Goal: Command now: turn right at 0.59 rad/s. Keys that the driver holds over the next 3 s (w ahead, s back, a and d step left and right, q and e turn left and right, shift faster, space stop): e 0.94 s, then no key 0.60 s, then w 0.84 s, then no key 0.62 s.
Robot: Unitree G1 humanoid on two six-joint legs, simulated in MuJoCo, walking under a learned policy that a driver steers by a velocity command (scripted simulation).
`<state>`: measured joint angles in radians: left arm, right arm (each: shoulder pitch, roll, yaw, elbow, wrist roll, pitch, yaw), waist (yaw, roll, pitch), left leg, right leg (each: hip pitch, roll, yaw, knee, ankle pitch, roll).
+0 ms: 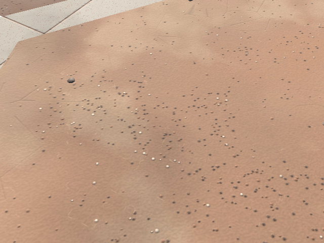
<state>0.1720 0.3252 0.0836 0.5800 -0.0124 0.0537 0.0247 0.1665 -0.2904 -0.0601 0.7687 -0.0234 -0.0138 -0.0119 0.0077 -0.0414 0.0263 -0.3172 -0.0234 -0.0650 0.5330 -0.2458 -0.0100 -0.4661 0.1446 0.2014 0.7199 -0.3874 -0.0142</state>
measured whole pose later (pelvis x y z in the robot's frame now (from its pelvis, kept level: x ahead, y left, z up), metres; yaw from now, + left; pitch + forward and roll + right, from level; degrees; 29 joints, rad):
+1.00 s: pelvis +0.01 -0.01 +0.01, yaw -36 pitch +1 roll +0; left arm 0.19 0.37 0.10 0.63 -0.02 0.06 0.03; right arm 0.14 -0.27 -0.07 0.70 -0.01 0.00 -0.02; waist 0.00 -0.05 0.05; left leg -0.24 0.00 0.00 0.46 -0.24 0.01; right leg -0.50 0.08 0.13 1.12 -0.46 0.07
